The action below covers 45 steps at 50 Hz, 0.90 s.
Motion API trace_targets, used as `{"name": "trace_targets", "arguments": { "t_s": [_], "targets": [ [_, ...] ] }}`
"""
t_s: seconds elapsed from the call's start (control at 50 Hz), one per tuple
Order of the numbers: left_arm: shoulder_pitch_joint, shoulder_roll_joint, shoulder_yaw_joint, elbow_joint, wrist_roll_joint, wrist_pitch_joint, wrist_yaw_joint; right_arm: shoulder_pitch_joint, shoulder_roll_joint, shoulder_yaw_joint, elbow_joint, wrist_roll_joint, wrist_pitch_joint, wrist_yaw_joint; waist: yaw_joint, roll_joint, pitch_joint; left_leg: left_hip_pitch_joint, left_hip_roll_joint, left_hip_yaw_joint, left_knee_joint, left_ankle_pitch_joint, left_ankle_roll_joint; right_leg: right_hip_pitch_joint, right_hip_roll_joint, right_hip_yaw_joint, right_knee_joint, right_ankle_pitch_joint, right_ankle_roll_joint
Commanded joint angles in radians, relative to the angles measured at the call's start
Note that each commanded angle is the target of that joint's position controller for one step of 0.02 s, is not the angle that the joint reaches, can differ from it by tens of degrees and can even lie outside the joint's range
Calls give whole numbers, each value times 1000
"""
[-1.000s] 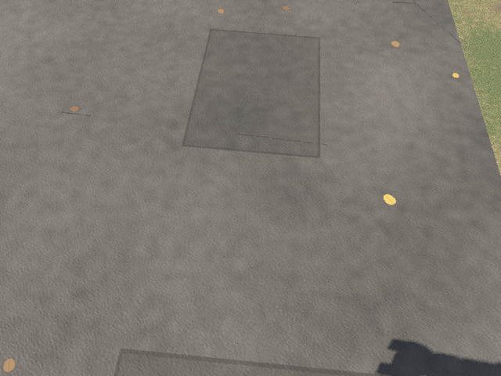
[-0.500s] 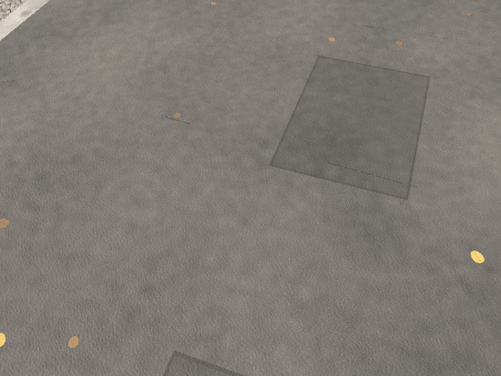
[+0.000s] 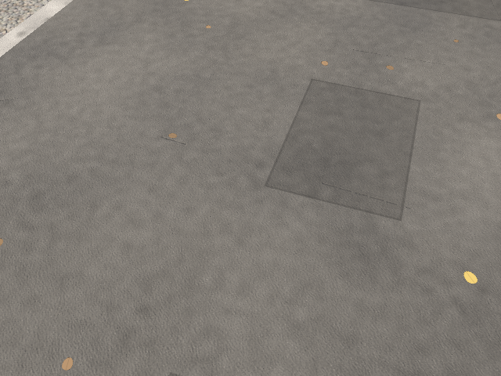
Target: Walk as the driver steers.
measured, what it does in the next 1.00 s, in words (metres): stands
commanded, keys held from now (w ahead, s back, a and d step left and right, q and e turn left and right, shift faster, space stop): no key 1.00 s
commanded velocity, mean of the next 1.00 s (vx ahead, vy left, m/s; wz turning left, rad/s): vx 0.00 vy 0.00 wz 0.00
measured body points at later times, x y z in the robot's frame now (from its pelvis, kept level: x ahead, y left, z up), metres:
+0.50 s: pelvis +0.01 +0.00 +0.00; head +0.02 +0.00 +0.45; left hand +0.01 +0.23 -0.16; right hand +0.00 -0.23 -0.16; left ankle -0.03 +0.10 -0.74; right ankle +0.04 -0.12 -0.74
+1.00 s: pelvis +0.02 +0.00 +0.00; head +0.02 +0.00 +0.45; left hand -0.01 +0.22 -0.17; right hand -0.02 -0.22 -0.16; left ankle -0.03 +0.10 -0.74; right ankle +0.04 -0.12 -0.74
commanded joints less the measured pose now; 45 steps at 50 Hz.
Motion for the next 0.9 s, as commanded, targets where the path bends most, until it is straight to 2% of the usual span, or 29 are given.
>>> {"name": "trace_targets", "arguments": {
  "t_s": [0.02, 0.36, 0.9],
  "targets": [
    [28, 89, 14, 0, -1, -6, 6, 34, -94, -14, -5, 0, -9, -6, -2, 4, 20, -117, 127, -107, -88, 110, 27, 76, -88, 94, -33, 75, -27],
    [38, 43, 6, 82, -2, -2, 17, 110, -41, -4, 77, -2, -9, -16, -7, 7, 41, -106, 125, -90, -70, 146, 21, 63, -86, 91, -20, 89, -32],
    [80, -2, 4, 119, -2, -2, 25, 168, 12, -8, 109, -4, -12, -21, -9, 10, 59, -104, 126, -82, -66, 143, 20, 47, -84, 90, -13, 77, -31]
  ]
}}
